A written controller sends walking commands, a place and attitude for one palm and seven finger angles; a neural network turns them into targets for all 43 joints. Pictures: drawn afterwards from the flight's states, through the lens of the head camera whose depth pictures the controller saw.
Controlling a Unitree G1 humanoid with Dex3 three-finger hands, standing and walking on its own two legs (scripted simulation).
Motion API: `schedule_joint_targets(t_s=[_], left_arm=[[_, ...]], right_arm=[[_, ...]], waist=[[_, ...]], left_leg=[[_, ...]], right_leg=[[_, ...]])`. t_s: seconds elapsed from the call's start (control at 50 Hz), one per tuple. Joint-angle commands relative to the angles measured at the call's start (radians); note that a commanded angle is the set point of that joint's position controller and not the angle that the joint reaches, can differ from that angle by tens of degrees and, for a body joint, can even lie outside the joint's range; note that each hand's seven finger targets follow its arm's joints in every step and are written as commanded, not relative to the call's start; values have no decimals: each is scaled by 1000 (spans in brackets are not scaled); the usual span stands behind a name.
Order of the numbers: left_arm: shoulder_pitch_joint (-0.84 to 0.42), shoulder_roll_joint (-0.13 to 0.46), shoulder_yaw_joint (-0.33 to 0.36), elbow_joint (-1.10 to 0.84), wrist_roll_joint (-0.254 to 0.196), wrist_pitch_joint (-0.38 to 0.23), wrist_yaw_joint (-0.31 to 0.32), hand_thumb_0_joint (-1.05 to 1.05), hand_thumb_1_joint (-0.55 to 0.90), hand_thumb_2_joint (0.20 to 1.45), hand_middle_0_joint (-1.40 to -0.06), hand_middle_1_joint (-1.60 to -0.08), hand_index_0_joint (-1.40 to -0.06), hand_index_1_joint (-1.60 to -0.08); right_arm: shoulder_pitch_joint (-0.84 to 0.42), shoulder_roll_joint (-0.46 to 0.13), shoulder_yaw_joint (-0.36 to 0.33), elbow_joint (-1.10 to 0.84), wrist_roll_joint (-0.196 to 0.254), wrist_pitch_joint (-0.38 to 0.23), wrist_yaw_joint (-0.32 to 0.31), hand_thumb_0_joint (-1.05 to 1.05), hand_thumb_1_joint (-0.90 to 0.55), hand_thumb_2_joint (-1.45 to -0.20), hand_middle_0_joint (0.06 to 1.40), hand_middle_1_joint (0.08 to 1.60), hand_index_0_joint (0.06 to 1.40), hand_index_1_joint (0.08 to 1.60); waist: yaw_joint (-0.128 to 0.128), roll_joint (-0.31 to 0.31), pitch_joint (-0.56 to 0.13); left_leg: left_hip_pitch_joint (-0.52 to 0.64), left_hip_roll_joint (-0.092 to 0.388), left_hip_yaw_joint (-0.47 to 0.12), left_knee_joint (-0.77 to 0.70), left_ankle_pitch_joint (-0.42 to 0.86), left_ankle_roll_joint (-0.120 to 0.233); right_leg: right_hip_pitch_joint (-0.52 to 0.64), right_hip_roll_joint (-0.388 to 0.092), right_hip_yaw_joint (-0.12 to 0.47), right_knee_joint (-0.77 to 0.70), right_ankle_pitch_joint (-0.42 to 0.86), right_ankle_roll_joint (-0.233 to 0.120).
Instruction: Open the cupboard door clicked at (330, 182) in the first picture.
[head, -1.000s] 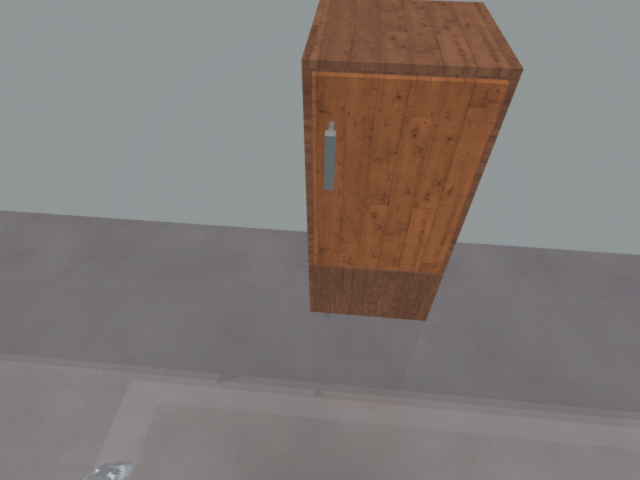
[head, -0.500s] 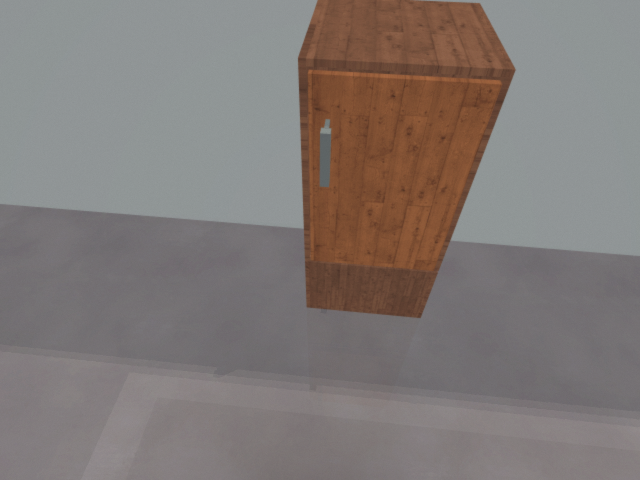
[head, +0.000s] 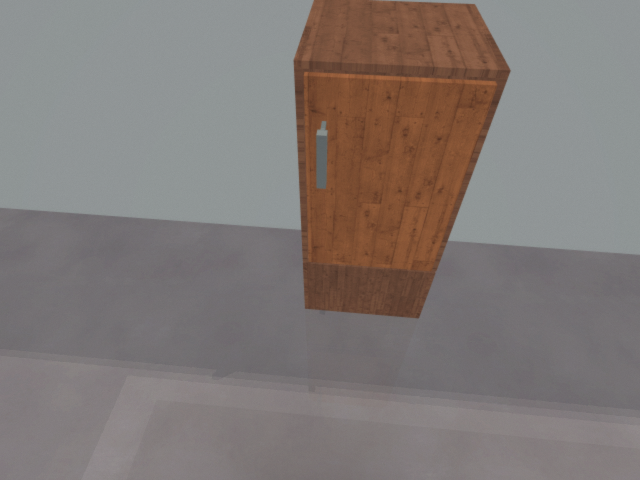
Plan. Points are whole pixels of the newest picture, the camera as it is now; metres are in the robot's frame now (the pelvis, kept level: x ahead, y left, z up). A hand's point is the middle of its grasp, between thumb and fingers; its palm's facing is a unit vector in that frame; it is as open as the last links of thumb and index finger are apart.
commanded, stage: look at it before walking up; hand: left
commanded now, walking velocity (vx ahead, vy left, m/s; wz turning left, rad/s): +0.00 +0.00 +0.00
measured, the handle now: (322, 155) +0.78 +0.04 -0.04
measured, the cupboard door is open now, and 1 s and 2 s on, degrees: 0 0 0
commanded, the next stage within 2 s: take the last steps up to it in 0.44 s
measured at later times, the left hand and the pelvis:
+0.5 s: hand out of the picture +0.07 +0.24 -0.16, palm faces -0.02 -0.94 -0.33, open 7.4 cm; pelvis +0.01 +0.00 +0.00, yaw +0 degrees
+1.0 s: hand out of the picture +0.04 +0.13 -0.18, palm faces +0.03 -0.98 -0.21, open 7.3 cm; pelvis +0.09 -0.05 -0.01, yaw -3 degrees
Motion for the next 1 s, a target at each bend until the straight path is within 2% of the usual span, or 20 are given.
schedule_joint_targets(t_s=[0.0, 0.54, 0.56, 0.58, 0.62, 0.66, 0.7, 0.72, 0.74, 0.78, 0.8, 0.82, 0.84, 0.86, 0.88, 0.9, 0.92, 0.94, 0.96, 0.98], left_arm=[[-26, 205, 41, -64, 2, -27, 12, 0, 900, 900, -200, -300, -200, -300], [-23, 210, 42, -54, 1, -28, 11, 0, 900, 900, -200, -300, -200, -300], [15, 132, 27, -33, -2, -19, 13, 0, 900, 900, -200, -300, -200, -300], [47, 92, 20, -20, 0, -9, 14, 0, 900, 900, -200, -300, -200, -300], [65, 95, 23, -17, 5, 4, 4, 0, 900, 900, -200, -300, -200, -300], [75, 91, 31, -27, 10, 9, -8, 0, 900, 900, -200, -300, -200, -300], [91, 77, 39, -45, 15, 8, -19, 0, 900, 900, -200, -300, -200, -300], [100, 59, 41, -56, 17, 8, -24, 0, 900, 900, -200, -300, -200, -300], [94, 43, 45, -67, 18, 8, -30, 0, 900, 900, -200, -300, -200, -300], [109, 26, 52, -80, 18, 1, -37, 0, 900, 900, -200, -300, -200, -300], [146, 12, 58, -77, 17, -5, -40, 0, 900, 900, -200, -300, -200, -300], [225, 7, 63, -49, 19, -11, -39, 0, 900, 900, -200, -300, -200, -300], [322, 41, 74, -19, 22, -23, -30, 0, 900, 900, -200, -300, -200, -300], [433, 134, 96, 16, 22, -34, -11, 0, 900, 900, -200, -300, -200, -300], [506, 123, 90, 41, 4, -42, 5, 0, 900, 900, -200, -300, -200, -300], [475, 84, 84, 43, 7, -50, 12, 0, 900, 900, -200, -300, -200, -300], [448, 40, 74, 36, 7, -51, 15, 0, 900, 900, -200, -300, -200, -300], [417, 19, 65, 26, 10, -54, 17, 0, 900, 900, -200, -300, -200, -300], [407, -5, 57, 21, 11, -59, 18, 0, 900, 900, -200, -300, -200, -300], [393, -20, 55, 16, 12, -64, 21, 0, 900, 900, -200, -300, -200, -300]], right_arm=[[-40, -195, -37, -60, 2, -24, -12, 0, -900, -900, 200, 300, 200, 300], [-53, -200, -33, -56, 3, -26, -15, 0, -900, -900, 200, 300, 200, 300], [-28, -123, -16, -40, -2, -18, -13, 0, -900, -900, 200, 300, 200, 300], [12, -81, -7, -29, -4, -10, -11, 0, -900, -900, 200, 300, 200, 300], [29, -96, -16, -23, -10, -1, -9, 0, -900, -900, 200, 300, 200, 300], [40, -119, -31, -32, -15, 4, -8, 0, -900, -900, 200, 300, 200, 300], [70, -144, -48, -38, -15, 3, -11, 0, -900, -900, 200, 300, 200, 300], [87, -161, -60, -45, -14, 0, -15, 0, -900, -900, 200, 300, 200, 300], [104, -172, -70, -48, -14, -4, -18, 0, -900, -900, 200, 300, 200, 300], [124, -156, -77, -49, -15, -14, -22, 0, -900, -900, 200, 300, 200, 300], [116, -141, -77, -53, -15, -17, -24, 0, -900, -900, 200, 300, 200, 300], [95, -118, -73, -57, -15, -17, -25, 0, -900, -900, 200, 300, 200, 300], [83, -64, -63, -71, -11, -21, -23, 0, -900, -900, 200, 300, 200, 300], [43, 25, -41, -112, -1, -30, -16, 0, -900, -900, 200, 300, 200, 300], [-19, -11, -48, -135, -8, -30, -14, 0, -900, -900, 200, 300, 200, 300], [-16, -1, -52, -130, -7, -36, -13, 0, -900, -900, 200, 300, 200, 300], [-21, 19, -53, -123, -6, -41, -13, 0, -900, -900, 200, 300, 200, 300], [-8, 39, -54, -115, -9, -39, -10, 0, -900, -900, 200, 300, 200, 300], [0, 55, -54, -103, -12, -35, -6, 0, -900, -900, 200, 300, 200, 300], [22, 70, -55, -97, -13, -31, -1, 0, -900, -900, 200, 300, 200, 300]], waist=[[4, -19, -45], [6, -11, -64], [4, -15, -76], [3, -25, -79], [2, -12, -9], [-2, 28, 66], [-9, 80, 104], [-11, 108, 121], [-17, 137, 135], [-13, 126, 125], [6, 122, 104], [46, 75, 82], [83, -71, 36], [116, -353, 23], [142, -276, 44], [110, -231, 77], [90, -101, 86], [65, -38, 72], [52, -13, 72], [34, -23, 63]], left_leg=[[4, 108, -88, -56, 103, 32], [43, 114, -82, -71, 166, 28], [57, 116, -68, -66, 129, 17], [56, 113, -63, -55, 51, 13], [20, 120, -73, -70, -166, 24], [-25, 152, -116, -116, -349, 48], [-31, 218, -199, -159, -449, 94], [-17, 268, -247, -176, -454, 125], [-11, 310, -273, -183, -419, 153], [2, 328, -246, -141, -282, 168], [-34, 309, -188, -84, -217, 149], [-125, 251, -104, 36, -180, 108], [-273, 146, 13, 252, -188, 56], [-509, 9, 148, 534, -356, 9], [-545, 37, 46, 677, -389, 26], [-573, 65, 11, 758, -323, 35], [-582, 83, 19, 799, -278, 27], [-570, 93, 28, 808, -238, 19], [-556, 95, 44, 809, -200, 12], [-539, 96, 55, 793, -168, 10]], right_leg=[[8, -115, 99, -80, 103, -24], [45, -118, 91, -88, 190, -22], [41, -113, 86, -89, 144, -12], [35, -101, 83, -77, 47, -8], [-43, -76, 80, -60, -167, -15], [-123, -42, 61, -9, -258, -20], [-199, -5, 16, 111, -252, -19], [-243, 10, -19, 187, -212, -17], [-274, 2, -38, 243, -204, -15], [-273, -24, -30, 243, -216, -17], [-193, -28, -37, 180, -199, -19], [-40, -18, -43, 70, -129, -26], [139, -95, 113, -47, -148, -61], [279, -306, 439, -189, -109, -140], [250, -350, 502, -194, 41, -169], [238, -330, 449, -173, 192, -191], [232, -324, 396, -145, 283, -238], [224, -293, 322, -125, 331, -240], [199, -266, 263, -125, 383, -225], [188, -244, 212, -132, 396, -215]])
